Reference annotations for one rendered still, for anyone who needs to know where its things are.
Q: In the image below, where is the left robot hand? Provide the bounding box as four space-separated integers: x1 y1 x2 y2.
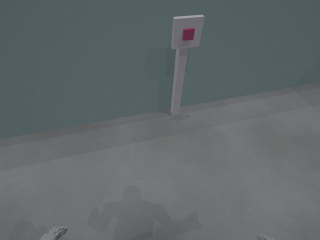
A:
40 226 68 240

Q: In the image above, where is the panel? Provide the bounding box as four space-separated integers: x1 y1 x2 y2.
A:
170 15 205 116

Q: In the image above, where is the button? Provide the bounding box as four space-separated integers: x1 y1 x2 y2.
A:
182 28 195 41

